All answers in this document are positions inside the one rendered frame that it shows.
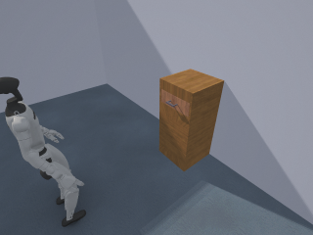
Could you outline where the robot right thigh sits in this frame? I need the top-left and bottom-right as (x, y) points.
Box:
(39, 162), (77, 197)

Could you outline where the handle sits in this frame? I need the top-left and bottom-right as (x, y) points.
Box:
(165, 100), (178, 108)

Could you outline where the drawer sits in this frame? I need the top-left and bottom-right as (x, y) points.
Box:
(160, 89), (190, 117)

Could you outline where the right robot forearm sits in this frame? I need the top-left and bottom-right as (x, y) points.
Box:
(26, 152), (66, 181)

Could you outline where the right robot upper arm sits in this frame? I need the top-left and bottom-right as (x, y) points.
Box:
(12, 116), (39, 162)

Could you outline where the robot right foot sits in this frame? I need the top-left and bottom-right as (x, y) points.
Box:
(62, 210), (86, 227)

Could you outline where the cabinet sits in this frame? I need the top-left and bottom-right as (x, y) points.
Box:
(159, 69), (224, 171)

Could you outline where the robot left hand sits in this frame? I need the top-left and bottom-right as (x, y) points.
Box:
(45, 129), (65, 143)

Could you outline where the left robot forearm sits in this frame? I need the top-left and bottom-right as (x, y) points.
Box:
(40, 125), (50, 136)

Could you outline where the robot right hand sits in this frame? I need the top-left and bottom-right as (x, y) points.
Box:
(60, 174), (84, 193)

